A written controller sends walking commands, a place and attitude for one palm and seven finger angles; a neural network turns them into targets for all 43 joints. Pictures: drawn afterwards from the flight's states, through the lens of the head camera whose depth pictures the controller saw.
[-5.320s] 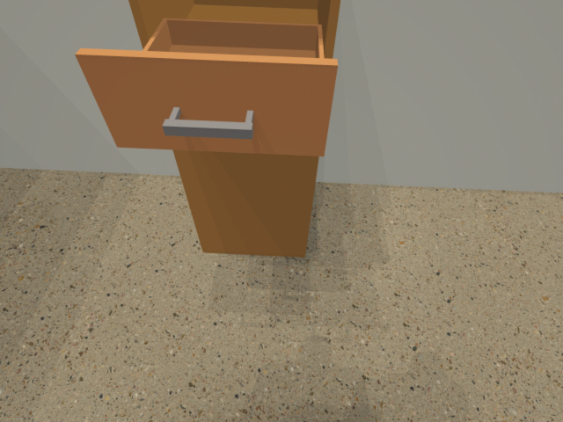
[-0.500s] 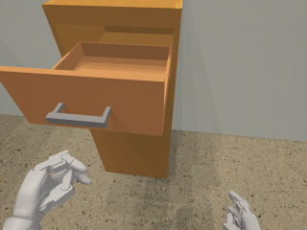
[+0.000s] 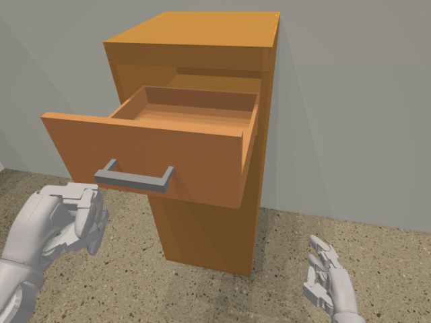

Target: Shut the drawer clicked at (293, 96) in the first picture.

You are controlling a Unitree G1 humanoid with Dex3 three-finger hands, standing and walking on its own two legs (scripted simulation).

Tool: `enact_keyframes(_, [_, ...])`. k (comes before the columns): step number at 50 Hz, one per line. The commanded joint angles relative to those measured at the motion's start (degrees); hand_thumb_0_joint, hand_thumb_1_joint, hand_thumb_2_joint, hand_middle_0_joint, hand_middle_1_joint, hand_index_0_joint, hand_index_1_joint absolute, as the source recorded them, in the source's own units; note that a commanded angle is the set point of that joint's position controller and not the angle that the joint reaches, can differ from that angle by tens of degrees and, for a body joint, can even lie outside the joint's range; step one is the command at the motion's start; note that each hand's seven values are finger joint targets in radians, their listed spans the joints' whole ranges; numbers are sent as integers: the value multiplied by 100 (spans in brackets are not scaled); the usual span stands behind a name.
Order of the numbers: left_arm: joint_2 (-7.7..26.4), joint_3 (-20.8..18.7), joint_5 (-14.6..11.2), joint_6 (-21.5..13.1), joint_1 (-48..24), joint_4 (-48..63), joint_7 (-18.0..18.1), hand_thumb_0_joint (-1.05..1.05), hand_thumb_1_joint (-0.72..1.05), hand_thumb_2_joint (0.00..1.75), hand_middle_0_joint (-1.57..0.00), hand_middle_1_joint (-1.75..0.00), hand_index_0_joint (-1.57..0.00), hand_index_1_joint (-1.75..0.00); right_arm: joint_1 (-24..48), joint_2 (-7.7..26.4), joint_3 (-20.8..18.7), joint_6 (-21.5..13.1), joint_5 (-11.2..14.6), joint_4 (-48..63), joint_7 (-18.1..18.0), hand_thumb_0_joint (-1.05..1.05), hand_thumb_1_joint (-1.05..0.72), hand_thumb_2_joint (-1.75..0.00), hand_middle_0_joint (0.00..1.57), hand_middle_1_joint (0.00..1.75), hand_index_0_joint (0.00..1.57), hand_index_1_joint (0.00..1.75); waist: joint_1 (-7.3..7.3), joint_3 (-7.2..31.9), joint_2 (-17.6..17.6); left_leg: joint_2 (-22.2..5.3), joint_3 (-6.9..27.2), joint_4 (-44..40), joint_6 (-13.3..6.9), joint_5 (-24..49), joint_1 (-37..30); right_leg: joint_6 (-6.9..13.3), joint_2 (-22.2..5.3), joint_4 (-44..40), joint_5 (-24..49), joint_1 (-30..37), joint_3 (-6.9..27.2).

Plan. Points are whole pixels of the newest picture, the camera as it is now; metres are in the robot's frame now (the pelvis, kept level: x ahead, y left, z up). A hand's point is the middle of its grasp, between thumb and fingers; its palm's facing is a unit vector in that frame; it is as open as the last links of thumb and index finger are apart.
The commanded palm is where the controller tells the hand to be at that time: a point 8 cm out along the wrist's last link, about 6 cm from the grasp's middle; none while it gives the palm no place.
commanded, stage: raise the hand and make a fist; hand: left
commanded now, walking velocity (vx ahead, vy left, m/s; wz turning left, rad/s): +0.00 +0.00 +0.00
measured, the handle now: (136, 174) +0.32 +0.21 +0.16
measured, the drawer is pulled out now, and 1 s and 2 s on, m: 0.29 0.29 0.29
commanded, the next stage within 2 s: bring the fist close to the handle in 0.52 s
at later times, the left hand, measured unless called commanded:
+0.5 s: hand (87, 218) +0.15 +0.18 +0.24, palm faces +0.03 -0.96 -0.28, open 3.3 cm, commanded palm +0.11 +0.23 +0.26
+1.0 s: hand (115, 215) +0.19 +0.17 +0.20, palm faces -0.03 -0.99 -0.15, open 3.3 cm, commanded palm +0.15 +0.22 +0.22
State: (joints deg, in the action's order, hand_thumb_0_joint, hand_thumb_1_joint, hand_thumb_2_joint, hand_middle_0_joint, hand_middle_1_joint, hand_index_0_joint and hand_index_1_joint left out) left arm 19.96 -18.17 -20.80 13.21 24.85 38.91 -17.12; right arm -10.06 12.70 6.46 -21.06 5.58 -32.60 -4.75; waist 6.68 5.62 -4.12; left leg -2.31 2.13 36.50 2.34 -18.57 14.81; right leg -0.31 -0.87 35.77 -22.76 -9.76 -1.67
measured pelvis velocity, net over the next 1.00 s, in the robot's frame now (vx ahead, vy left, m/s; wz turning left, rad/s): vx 0.00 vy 0.00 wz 0.00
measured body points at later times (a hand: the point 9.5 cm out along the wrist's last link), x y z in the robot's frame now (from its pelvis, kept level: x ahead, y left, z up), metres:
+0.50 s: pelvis -0.01 -0.02 +0.00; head -0.07 -0.05 +0.45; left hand +0.14 +0.23 +0.25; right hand +0.21 -0.23 -0.03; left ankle +0.01 +0.15 -0.72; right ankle -0.03 -0.12 -0.72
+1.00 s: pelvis +0.00 +0.00 +0.00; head -0.04 -0.04 +0.45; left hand +0.18 +0.23 +0.21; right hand +0.22 -0.20 -0.04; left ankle +0.01 +0.15 -0.72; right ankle -0.03 -0.12 -0.72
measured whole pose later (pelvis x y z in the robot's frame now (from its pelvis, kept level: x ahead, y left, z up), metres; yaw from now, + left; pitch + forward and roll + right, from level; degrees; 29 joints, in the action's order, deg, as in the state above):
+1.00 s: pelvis +0.00 +0.00 +0.00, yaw +0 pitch -3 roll +0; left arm 18.1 -16.9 -20.4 18.3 18.9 35.1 -16.1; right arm -11.2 14.2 5.5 -21.1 5.4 -34.9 -5.1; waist 5.0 4.2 -3.9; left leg -2.3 2.0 35.6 2.6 -18.2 14.5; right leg -0.1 -0.9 36.0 -23.0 -10.0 -1.6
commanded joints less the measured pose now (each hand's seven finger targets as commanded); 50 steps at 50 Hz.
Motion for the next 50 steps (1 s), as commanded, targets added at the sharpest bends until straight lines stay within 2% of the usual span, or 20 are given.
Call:
enact_keyframes(1, [819,-575,-160,-118,-1138,1238,-76,0,90,90,-140,-160,-140,-160,1032,616,-252,-380,18,977,-65,0,-90,-90,20,30,20,30,-89,-54,271,242,-157,-597,-369,1015,-671,-36,220,-770,1714,-725,-303])
enact_keyframes(4, [1288,-996,-109,1,-1442,1259,-48,0,90,90,-140,-160,-140,-160,1218,684,-262,-364,32,921,-90,0,-90,-90,20,30,20,30,-16,-80,83,234,-198,-596,-371,910,-754,-47,205,-915,1480,-716,-169])
enact_keyframes(11, [1274,-1236,-143,121,-1088,479,-184,0,90,90,-140,-160,-140,-160,1079,725,-305,-185,49,883,-55,0,-90,-90,20,30,20,30,-30,-252,549,190,-251,-624,-347,1024,-657,-126,168,-1040,1624,-674,-140])
enact_keyframes(14, [1419,-1267,-217,69,-1246,853,-223,0,90,90,-140,-160,-140,-160,1221,793,-318,-218,87,958,-60,0,-90,-90,20,30,20,30,-28,-53,46,203,-292,-549,-342,873,-804,-134,123,-1124,1381,-668,31])
enact_keyframes(16, [1369,-1233,-262,12,-1389,842,-192,0,90,90,-140,-160,-140,-160,1105,774,-321,-299,56,956,-106,0,-90,-90,20,30,20,30,-67,-155,386,199,-234,-575,-367,830,-768,-142,121,-1154,1199,-731,-27])
enact_keyframes(17, [1380,-1249,-283,-3,-1389,903,-189,0,90,90,-140,-160,-140,-160,1117,766,-319,-356,56,966,-117,0,-90,-90,20,30,20,30,-31,-83,304,206,-222,-574,-378,795,-812,-136,114,-1153,1135,-745,-3])
enact_keyframes(19, [1672,-1475,-310,-46,-1477,1125,-161,0,90,90,-140,-160,-140,-160,1190,809,-328,-430,77,953,-151,0,-90,-90,20,30,20,30,-8,-2,-140,197,-250,-472,-350,703,-862,-132,66,-1227,967,-763,175])
enact_keyframes(21, [1470,-1363,-321,-55,-1462,849,-120,0,90,90,-140,-160,-140,-160,1033,771,-312,-486,53,899,-174,0,-90,-90,20,30,20,30,-61,-271,193,180,-200,-552,-356,666,-771,-114,114,-1210,823,-891,8])
enact_keyframes(24, [1638,-1494,-273,-94,-1435,767,-81,0,90,90,-140,-160,-140,-160,1061,824,-345,-540,59,840,-178,0,-90,-90,20,30,20,30,-32,-260,-14,173,-228,-487,-335,527,-733,-130,80,-1297,592,-916,167])
enact_keyframes(26, [1379,-1261,-236,-97,-1405,563,-88,0,90,90,-140,-160,-140,-160,958,800,-344,-540,45,827,-171,0,-90,-90,20,30,20,30,-89,-452,228,172,-210,-527,-354,593,-671,-134,97,-1258,677,-986,70])
enact_keyframes(30, [1210,-1026,-181,-130,-1370,918,-109,0,90,90,-140,-160,-140,-160,1003,792,-346,-571,30,888,-136,0,-90,-90,20,30,20,30,-60,-164,-3,199,-232,-596,-358,733,-772,-104,107,-1034,1046,-819,-59])
enact_keyframes(32, [1174,-1050,-182,-97,-1170,767,-101,0,90,90,-140,-160,-140,-160,939,790,-349,-568,25,882,-112,0,-90,-90,20,30,20,30,-45,-79,356,195,-216,-585,-367,857,-747,-129,136,-934,1331,-770,-130])
enact_keyframes(34, [1213,-1066,-170,-66,-1200,704,-80,0,90,90,-140,-160,-140,-160,992,824,-365,-525,35,845,-99,0,-90,-90,20,30,20,30,-63,-121,208,192,-245,-555,-360,771,-735,-138,140,-987,1224,-815,-75])
enact_keyframes(36, [1119,-1039,-177,-34,-1220,502,-42,0,90,90,-140,-160,-140,-160,894,792,-365,-484,22,832,-105,0,-90,-90,20,30,20,30,-95,-230,411,189,-225,-590,-360,800,-659,-127,154,-950,1234,-849,-153])
enact_keyframes(39, [999,-835,-189,1,-1435,848,-12,0,90,90,-140,-160,-140,-160,985,794,-361,-483,36,867,-91,0,-90,-90,20,30,20,30,-113,-9,46,218,-240,-531,-371,805,-795,-117,142,-882,1294,-852,-150])
enact_keyframes(42, [762,-551,-168,90,-1598,759,44,0,90,90,-140,-160,-140,-160,906,746,-348,-471,11,851,-102,0,-90,-90,20,30,20,30,-178,18,270,224,-180,-574,-386,824,-776,-104,133,-799,1319,-868,-249])
enact_keyframes(44, [871,-589,-127,130,-1539,846,66,0,90,90,-140,-160,-140,-160,948,782,-362,-446,12,834,-97,0,-90,-90,20,30,20,30,-164,169,24,224,-200,-510,-383,844,-800,-92,122,-768,1378,-812,-195])
enact_keyframes(46, [702,-432,-56,148,-1470,719,119,0,90,90,-140,-160,-140,-160,833,729,-357,-404,-22,838,-88,0,-90,-90,20,30,20,30,-217,7,300,219,-168,-529,-386,953,-691,-91,121,-717,1512,-863,-296])
enact_keyframes(49, [775,-461,34,113,-1494,706,195,0,90,90,-140,-160,-140,-160,898,751,-381,-288,-40,808,-68,0,-90,-90,20,30,20,30,-215,80,54,225,-213,-479,-380,914,-678,-85,113,-732,1450,-840,-235])
enact_keyframes(50, [571,-271,42,98,-1529,678,215,0,90,90,-140,-160,-140,-160,833,691,-367,-264,-64,835,-78,0,-90,-90,20,30,20,30,-262,-34,210,226,-200,-497,-389,1014,-648,-81,105,-727,1556,-893,-290])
